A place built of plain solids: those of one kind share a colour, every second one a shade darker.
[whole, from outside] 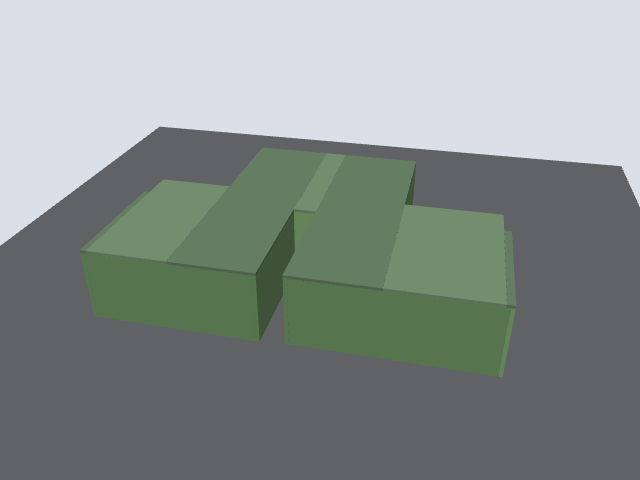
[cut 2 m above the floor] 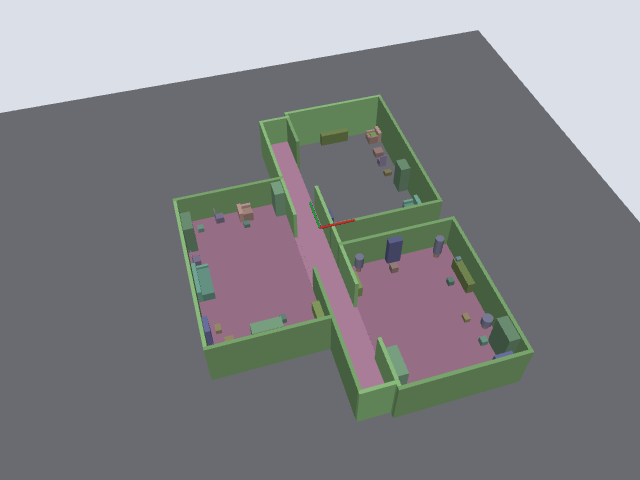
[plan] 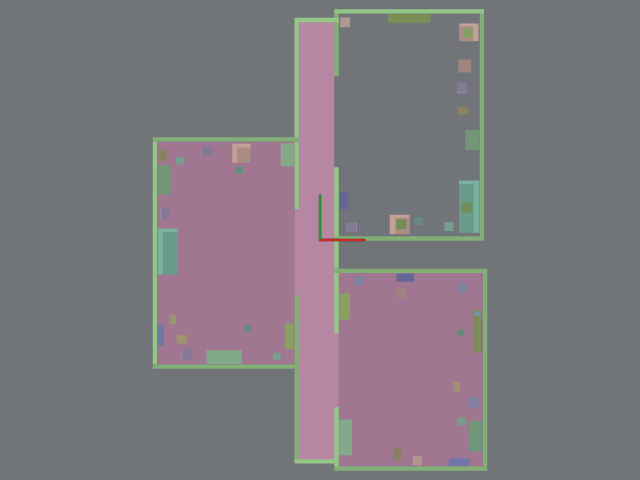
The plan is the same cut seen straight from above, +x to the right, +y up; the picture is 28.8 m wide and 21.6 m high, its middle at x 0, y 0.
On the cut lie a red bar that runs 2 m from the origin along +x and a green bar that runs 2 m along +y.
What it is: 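A storey of a split-level house; a hall and three lower rooms open beside it; the rooms' floors lie 0.98 m, 0.154 m and not at all below the hall's; a bare drop, one riser, a flush line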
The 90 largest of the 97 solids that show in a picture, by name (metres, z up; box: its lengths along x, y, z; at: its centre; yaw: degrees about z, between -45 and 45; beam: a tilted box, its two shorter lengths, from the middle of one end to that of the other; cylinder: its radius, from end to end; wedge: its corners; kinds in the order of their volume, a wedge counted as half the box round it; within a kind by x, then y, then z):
{
 "floor_1": {"box": [6.17, 10.02, 1.03], "at": [-4.24, -0.59, 0.47]},
 "floor_2": {"box": [0.2, 3.88, 1.03], "at": [-1.05, -0.54, 0.47]},
 "floor_3": {"box": [1.6, 19.66, 1.03], "at": [-0.16, -0.03, 0.47]},
 "floor_4": {"box": [0.2, 3.32, 0.88], "at": [0.74, -5.85, 0.39]},
 "floor_5": {"box": [6.49, 8.7, 0.88], "at": [4.08, -5.84, 0.39]},
 "wall_1": {"box": [0.2, 10.02, 3.93], "at": [-7.43, -0.59, 1.92]},
 "wall_2": {"box": [6.57, 0.2, 3.93], "at": [-4.24, -5.7, 1.92]},
 "wall_3": {"box": [6.57, 0.2, 3.93], "at": [-4.24, 4.53, 1.92]},
 "wall_4": {"box": [0.2, 4.07, 3.93], "at": [-1.05, -7.83, 1.92]},
 "wall_5": {"box": [0.2, 3.12, 3.93], "at": [-1.05, -4.04, 1.92]},
 "wall_6": {"box": [0.2, 3.03, 3.93], "at": [-1.05, 2.91, 1.92]},
 "wall_7": {"box": [0.2, 5.17, 3.93], "at": [-1.05, 7.21, 1.92]},
 "wall_8": {"box": [2.0, 0.2, 3.93], "at": [-0.16, -9.96, 1.92]},
 "wall_9": {"box": [2.0, 0.2, 3.93], "at": [-0.16, 9.9, 1.92]},
 "wall_10": {"box": [0.2, 0.12, 3.93], "at": [0.74, -10.13, 1.92]},
 "wall_11": {"box": [0.2, 2.36, 3.93], "at": [0.74, -8.69, 1.92]},
 "wall_12": {"box": [0.2, 2.7, 3.93], "at": [0.74, -2.84, 1.92]},
 "wall_13": {"box": [0.2, 1.25, 3.93], "at": [0.74, -0.66, 1.92]},
 "wall_14": {"box": [0.2, 3.11, 3.93], "at": [0.74, 1.72, 1.92]},
 "wall_15": {"box": [0.2, 2.43, 3.93], "at": [0.74, 8.58, 1.92]},
 "wall_16": {"box": [6.74, 0.2, 3.93], "at": [4.01, 0.07, 1.92]},
 "wall_17": {"box": [6.74, 0.2, 3.93], "at": [4.01, 10.29, 1.92]},
 "wall_18": {"box": [6.89, 0.2, 3.93], "at": [4.08, -10.29, 1.92]},
 "wall_19": {"box": [6.89, 0.2, 3.93], "at": [4.08, -1.39, 1.92]},
 "wall_20": {"box": [0.2, 10.02, 3.93], "at": [7.28, 5.18, 1.92]},
 "wall_21": {"box": [0.2, 8.7, 3.93], "at": [7.43, -5.84, 1.92]},
 "roof_1": {"box": [8.37, 1.25, 0.16], "at": [-3.34, -0.66, 3.96]},
 "roof_2": {"box": [14.91, 4.66, 0.16], "at": [-0.07, 2.3, 3.96]},
 "roof_3": {"box": [15.06, 4.51, 0.16], "at": [0.0, -3.54, 3.96]},
 "roof_4": {"box": [8.54, 5.37, 0.16], "at": [3.12, 7.31, 3.96]},
 "roof_5": {"box": [8.68, 4.27, 0.16], "at": [3.19, -7.93, 3.96]},
 "roof_6": {"box": [6.74, 0.39, 0.16], "at": [4.01, 10.2, 3.96]},
 "roof_7": {"box": [6.89, 0.32, 0.16], "at": [4.08, -10.23, 3.96]},
 "wardrobe_1": {"box": [0.58, 1.32, 2.12], "at": [-7.02, 2.71, 2.04]},
 "wardrobe_2": {"box": [1.59, 0.62, 2.03], "at": [-4.31, -5.27, 2.0]},
 "wardrobe_3": {"box": [0.6, 1.03, 1.91], "at": [-1.47, 3.83, 1.94]},
 "wardrobe_4": {"box": [0.58, 1.6, 2.06], "at": [1.15, -8.88, 1.86]},
 "wardrobe_5": {"box": [0.63, 0.93, 2.0], "at": [6.85, 4.5, 0.95]},
 "wardrobe_6": {"box": [0.61, 1.38, 2.11], "at": [7.0, -8.83, 1.88]},
 "sofa_1": {"box": [0.24, 2.07, 0.88], "at": [-7.19, -0.52, 1.43]},
 "sofa_2": {"box": [0.67, 0.16, 0.57], "at": [-6.73, -1.48, 1.27]},
 "sofa_3": {"box": [0.67, 1.76, 0.42], "at": [-6.73, -0.52, 1.19]},
 "sofa_4": {"box": [0.67, 0.16, 0.57], "at": [-6.73, 0.44, 1.27]},
 "sofa_5": {"box": [0.65, 0.16, 0.69], "at": [6.58, 0.4, 0.29]},
 "sofa_6": {"box": [0.65, 2.04, 0.49], "at": [6.58, 1.5, 0.2]},
 "sofa_7": {"box": [0.65, 0.16, 0.69], "at": [6.58, 2.6, 0.29]},
 "sofa_8": {"box": [0.26, 2.35, 0.99], "at": [7.03, 1.5, 0.44]},
 "case_1": {"box": [0.28, 0.94, 1.89], "at": [-7.17, -4.27, 1.93]},
 "case_2": {"box": [0.41, 0.8, 2.05], "at": [1.07, 1.78, 0.97]},
 "case_3": {"box": [0.8, 0.38, 1.81], "at": [3.84, -1.7, 1.74]},
 "case_4": {"box": [0.95, 0.35, 1.74], "at": [6.27, -9.99, 1.7]},
 "sideboard_1": {"box": [0.42, 1.15, 0.71], "at": [-1.38, -4.33, 1.34]},
 "sideboard_2": {"box": [0.49, 1.16, 0.77], "at": [1.11, -2.99, 1.21]},
 "sideboard_3": {"box": [1.92, 0.4, 0.89], "at": [4.01, 9.97, 0.4]},
 "sideboard_4": {"box": [0.43, 1.95, 0.77], "at": [7.09, -4.1, 1.21]},
 "armchair_1": {"box": [0.24, 0.86, 0.76], "at": [-3.84, 3.9, 1.36]},
 "armchair_2": {"box": [0.59, 0.17, 0.65], "at": [-3.42, 3.56, 1.31]},
 "armchair_3": {"box": [0.59, 0.52, 0.44], "at": [-3.42, 3.9, 1.2]},
 "armchair_4": {"box": [0.59, 0.17, 0.65], "at": [-3.42, 4.25, 1.31]},
 "armchair_5": {"box": [0.25, 0.87, 0.99], "at": [3.26, 0.7, 0.44]},
 "armchair_6": {"box": [0.65, 0.13, 0.67], "at": [3.71, 0.33, 0.28]},
 "armchair_7": {"box": [0.65, 0.61, 0.5], "at": [3.71, 0.7, 0.2]},
 "armchair_8": {"box": [0.65, 0.13, 0.67], "at": [3.71, 1.07, 0.28]},
 "armchair_9": {"box": [0.63, 0.12, 0.65], "at": [6.58, 9.01, 0.27]},
 "armchair_10": {"box": [0.63, 0.55, 0.48], "at": [6.58, 9.35, 0.19]},
 "armchair_11": {"box": [0.63, 0.12, 0.65], "at": [6.58, 9.68, 0.27]},
 "armchair_12": {"box": [0.24, 0.8, 0.88], "at": [7.02, 9.35, 0.39]},
 "bush_1": {"cylinder": 0.24, "from": [1.73, -1.85, 1.28], "to": [1.73, -1.85, 2.06]},
 "bush_2": {"cylinder": 0.24, "from": [6.39, -2.14, 1.2], "to": [6.39, -2.14, 2.38]},
 "bush_3": {"cylinder": 0.29, "from": [6.91, -7.32, 1.17], "to": [6.91, -7.32, 1.68]},
 "chair_1": {"box": [0.41, 0.48, 0.41], "at": [-6.94, 1.17, 1.19]},
 "chair_2": {"box": [0.41, 0.47, 0.41], "at": [-5.99, -5.14, 1.19]},
 "chair_3": {"box": [0.46, 0.43, 0.42], "at": [-5.08, 4.01, 1.19]},
 "chair_4": {"box": [0.46, 0.42, 0.45], "at": [1.39, 0.59, 0.18]},
 "chair_5": {"box": [0.46, 0.44, 0.45], "at": [6.4, 6.88, 0.18]},
 "pouf_1": {"box": [0.45, 0.45, 0.48], "at": [1.13, 9.79, 0.19]},
 "pouf_2": {"box": [0.41, 0.41, 0.44], "at": [3.64, -2.41, 1.05]},
 "pouf_3": {"box": [0.41, 0.41, 0.37], "at": [4.39, -9.93, 1.01]},
 "pouf_4": {"box": [0.58, 0.58, 0.42], "at": [6.51, 7.83, 0.16]},
 "basket_1": {"box": [0.35, 0.35, 0.31], "at": [-6.33, 3.57, 1.14]},
 "basket_2": {"box": [0.34, 0.35, 0.37], "at": [-3.24, -3.99, 1.17]},
 "basket_3": {"box": [0.36, 0.36, 0.37], "at": [4.42, 0.84, 0.14]},
 "basket_4": {"box": [0.41, 0.41, 0.38], "at": [5.81, 0.61, 0.14]},
 "basket_5": {"box": [0.34, 0.34, 0.35], "at": [6.33, -4.18, 1.01]},
 "basket_6": {"box": [0.36, 0.36, 0.36], "at": [6.39, -8.17, 1.01]},
 "toybox_1": {"box": [0.32, 0.54, 0.29], "at": [-7.06, 3.82, 1.13]},
 "toybox_2": {"box": [0.31, 0.44, 0.31], "at": [-6.63, -3.59, 1.14]},
 "toybox_3": {"box": [0.49, 0.39, 0.31], "at": [-6.21, -4.47, 1.14]},
 "toybox_4": {"box": [0.37, 0.57, 0.28], "at": [3.49, -9.62, 0.97]},
 "toybox_5": {"box": [0.48, 0.34, 0.33], "at": [6.45, 5.81, 0.12]}
}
